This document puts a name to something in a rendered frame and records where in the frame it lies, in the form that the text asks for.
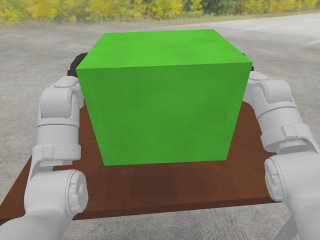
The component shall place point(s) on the carton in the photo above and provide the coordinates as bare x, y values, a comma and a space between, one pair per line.
163, 96

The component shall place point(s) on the right robot forearm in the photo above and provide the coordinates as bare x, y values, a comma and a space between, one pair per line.
283, 130

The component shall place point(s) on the table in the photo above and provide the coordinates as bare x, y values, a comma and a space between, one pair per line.
139, 189

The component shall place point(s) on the robot right upper arm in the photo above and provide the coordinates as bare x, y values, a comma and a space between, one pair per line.
294, 179

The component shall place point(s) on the left robot hand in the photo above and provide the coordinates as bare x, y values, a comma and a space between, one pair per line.
75, 63

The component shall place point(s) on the robot left upper arm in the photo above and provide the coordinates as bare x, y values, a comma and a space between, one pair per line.
52, 199

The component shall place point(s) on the left robot forearm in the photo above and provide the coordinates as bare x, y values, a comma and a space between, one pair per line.
58, 127

